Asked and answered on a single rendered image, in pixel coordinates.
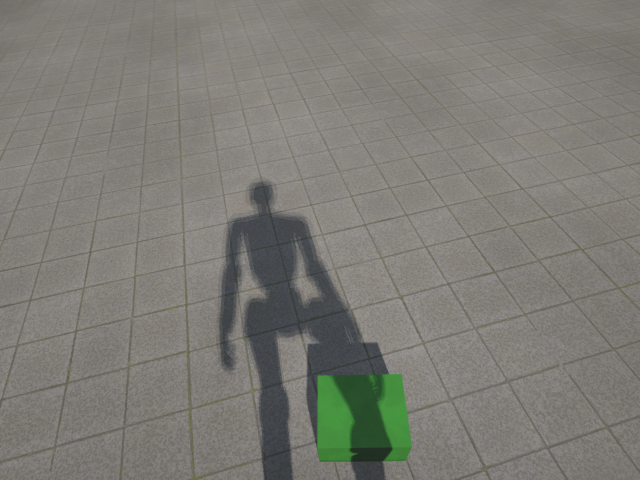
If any carton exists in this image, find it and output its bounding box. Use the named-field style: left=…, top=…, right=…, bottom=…
left=317, top=374, right=412, bottom=462

